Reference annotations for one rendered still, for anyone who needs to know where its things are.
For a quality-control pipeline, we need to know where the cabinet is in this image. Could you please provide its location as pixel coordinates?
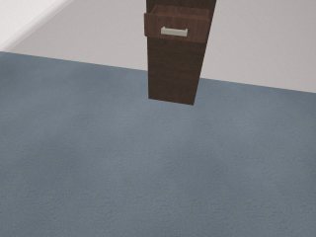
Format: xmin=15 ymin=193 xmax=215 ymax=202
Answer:
xmin=146 ymin=0 xmax=217 ymax=106

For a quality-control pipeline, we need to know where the drawer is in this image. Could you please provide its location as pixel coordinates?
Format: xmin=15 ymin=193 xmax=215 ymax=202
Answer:
xmin=143 ymin=4 xmax=210 ymax=43

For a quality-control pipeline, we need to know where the handle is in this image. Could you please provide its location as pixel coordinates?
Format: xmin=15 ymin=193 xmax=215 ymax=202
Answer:
xmin=161 ymin=27 xmax=188 ymax=37

